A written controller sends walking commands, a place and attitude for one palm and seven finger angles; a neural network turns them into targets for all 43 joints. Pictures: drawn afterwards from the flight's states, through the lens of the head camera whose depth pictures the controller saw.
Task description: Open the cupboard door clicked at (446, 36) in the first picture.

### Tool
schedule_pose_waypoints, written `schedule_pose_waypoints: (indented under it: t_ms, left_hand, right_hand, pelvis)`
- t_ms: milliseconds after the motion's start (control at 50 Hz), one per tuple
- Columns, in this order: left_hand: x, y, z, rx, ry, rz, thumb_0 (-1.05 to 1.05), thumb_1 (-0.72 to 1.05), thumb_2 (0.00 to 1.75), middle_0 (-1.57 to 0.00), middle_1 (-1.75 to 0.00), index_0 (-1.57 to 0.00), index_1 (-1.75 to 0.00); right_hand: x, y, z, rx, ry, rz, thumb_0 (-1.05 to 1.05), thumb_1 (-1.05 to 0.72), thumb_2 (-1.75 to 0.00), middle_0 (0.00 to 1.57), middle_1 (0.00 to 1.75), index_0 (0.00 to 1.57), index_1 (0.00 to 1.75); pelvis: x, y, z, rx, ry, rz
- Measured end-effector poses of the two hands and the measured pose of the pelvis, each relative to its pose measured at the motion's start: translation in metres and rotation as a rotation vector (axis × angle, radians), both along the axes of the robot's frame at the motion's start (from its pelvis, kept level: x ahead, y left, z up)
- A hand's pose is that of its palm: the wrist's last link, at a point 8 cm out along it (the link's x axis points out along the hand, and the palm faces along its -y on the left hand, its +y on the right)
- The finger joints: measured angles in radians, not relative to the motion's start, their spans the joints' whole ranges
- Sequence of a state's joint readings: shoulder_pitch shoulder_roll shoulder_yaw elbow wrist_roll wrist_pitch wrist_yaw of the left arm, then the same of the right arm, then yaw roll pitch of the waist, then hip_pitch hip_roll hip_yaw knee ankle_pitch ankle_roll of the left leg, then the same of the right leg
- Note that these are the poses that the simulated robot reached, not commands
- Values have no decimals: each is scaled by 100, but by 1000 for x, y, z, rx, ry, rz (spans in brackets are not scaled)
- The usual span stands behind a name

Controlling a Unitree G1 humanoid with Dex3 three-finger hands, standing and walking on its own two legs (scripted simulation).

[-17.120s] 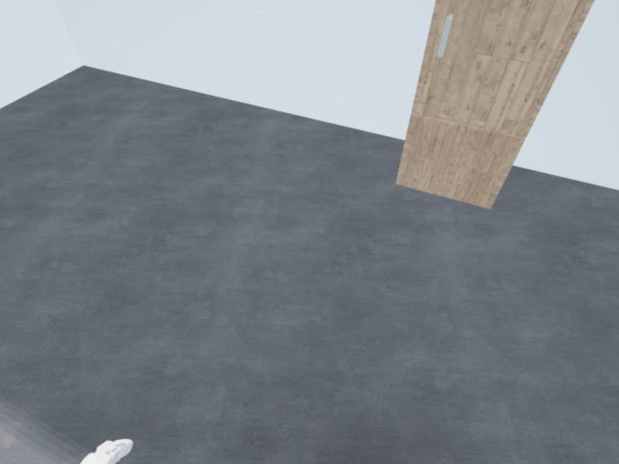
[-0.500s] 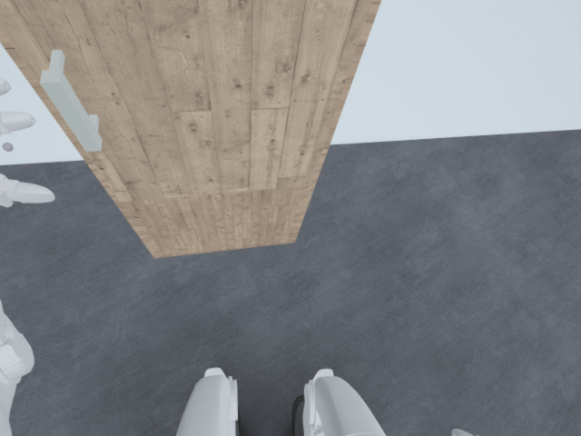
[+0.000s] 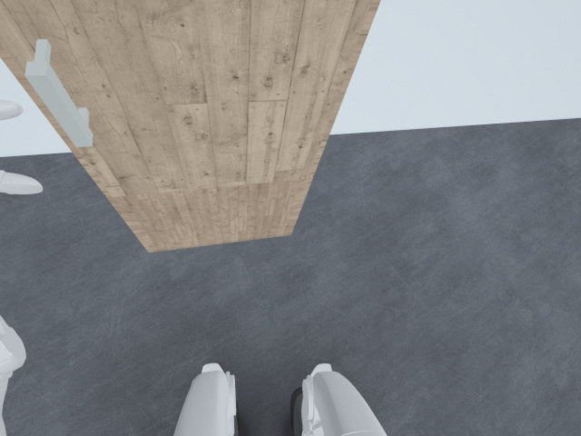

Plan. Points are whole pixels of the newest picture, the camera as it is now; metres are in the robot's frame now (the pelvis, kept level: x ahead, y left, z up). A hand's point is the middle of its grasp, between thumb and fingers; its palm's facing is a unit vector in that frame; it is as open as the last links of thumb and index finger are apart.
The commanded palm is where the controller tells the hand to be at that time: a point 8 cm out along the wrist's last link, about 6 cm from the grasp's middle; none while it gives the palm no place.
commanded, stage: move the hooked fingers beside the handle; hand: left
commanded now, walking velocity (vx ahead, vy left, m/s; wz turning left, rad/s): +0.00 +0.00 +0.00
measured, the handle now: (64, 97) +0.53 +0.28 +0.06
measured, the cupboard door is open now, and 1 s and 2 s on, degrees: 0 0 0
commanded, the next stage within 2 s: slide the fingers in behind the handle in 0.42 s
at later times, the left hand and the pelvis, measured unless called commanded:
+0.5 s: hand out of the picture +0.46 +0.33 +0.07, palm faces +0.16 -0.99 -0.02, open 14.0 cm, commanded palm +0.44 +0.36 +0.06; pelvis +0.00 +0.00 +0.00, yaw +0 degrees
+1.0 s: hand (24, 137) +0.46 +0.30 +0.07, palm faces +0.16 -0.99 +0.00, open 14.0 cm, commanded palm +0.43 +0.33 +0.06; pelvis +0.00 -0.01 +0.00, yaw +1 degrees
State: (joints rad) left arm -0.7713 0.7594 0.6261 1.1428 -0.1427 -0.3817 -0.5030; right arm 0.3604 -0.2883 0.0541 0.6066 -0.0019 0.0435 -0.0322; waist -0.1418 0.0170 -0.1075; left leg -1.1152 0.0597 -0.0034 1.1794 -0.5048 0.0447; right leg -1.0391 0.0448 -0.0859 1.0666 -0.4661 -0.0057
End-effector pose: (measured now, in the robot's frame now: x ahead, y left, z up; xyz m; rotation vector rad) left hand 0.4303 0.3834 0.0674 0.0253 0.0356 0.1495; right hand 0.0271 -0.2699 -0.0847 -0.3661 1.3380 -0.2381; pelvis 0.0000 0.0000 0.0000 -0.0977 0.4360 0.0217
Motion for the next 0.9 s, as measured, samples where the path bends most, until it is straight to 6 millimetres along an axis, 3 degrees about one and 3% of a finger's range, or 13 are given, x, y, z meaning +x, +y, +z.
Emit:
schedule_pose_waypoints:
  t_ms: [140, 300, 600, 900]
  left_hand:
    - [0, -4, 5, -11, -6, -5, -1, -50, 30, -30, -120, -30, -120]
    - [1, -9, -3, -11, 16, 1, -1, -50, 30, -30, -120, -30, -120]
    - [-2, -6, 2, -1, 10, 3, -1, -50, 30, -30, -120, -30, -120]
    - [-5, -31, -2, -12, -10, -11, -1, -50, 30, -30, -120, -30, -120]
  right_hand:
    - [9, 4, 1, 9, -18, 10, 0, -91, -90, 20, 30, 20, 30]
    - [17, 2, 2, 4, -39, 19, 0, -91, -90, 20, 30, 20, 30]
    - [11, -4, 2, 6, -23, 1, 0, -91, -90, 20, 30, 20, 30]
    - [18, -3, 0, 16, -58, 13, 0, -91, -90, 20, 30, 20, 30]
  pelvis:
    - [2, 1, 4, 2, -11, 5]
    - [3, 0, 3, 5, -11, 5]
    - [5, -4, 4, 8, -12, 0]
    - [1, -6, 4, 13, -29, 6]
